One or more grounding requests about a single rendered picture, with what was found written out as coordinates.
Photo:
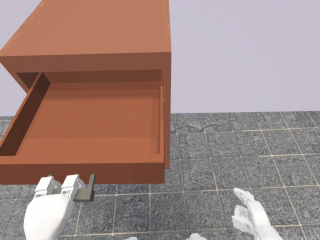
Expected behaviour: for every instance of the right robot forearm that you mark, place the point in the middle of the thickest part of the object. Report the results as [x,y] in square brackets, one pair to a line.
[265,232]

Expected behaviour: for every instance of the drawer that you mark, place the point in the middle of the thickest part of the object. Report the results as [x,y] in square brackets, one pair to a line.
[108,123]

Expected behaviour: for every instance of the left robot hand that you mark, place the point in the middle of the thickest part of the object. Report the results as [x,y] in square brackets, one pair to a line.
[48,215]

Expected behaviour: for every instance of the cabinet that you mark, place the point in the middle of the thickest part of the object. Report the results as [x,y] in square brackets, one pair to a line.
[94,35]

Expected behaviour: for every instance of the handle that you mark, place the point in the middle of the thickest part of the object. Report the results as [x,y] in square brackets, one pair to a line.
[83,194]

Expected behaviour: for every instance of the right robot hand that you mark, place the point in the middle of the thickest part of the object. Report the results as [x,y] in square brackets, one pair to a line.
[247,219]

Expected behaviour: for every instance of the robot right shin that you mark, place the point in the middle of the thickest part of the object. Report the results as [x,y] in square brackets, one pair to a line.
[195,235]

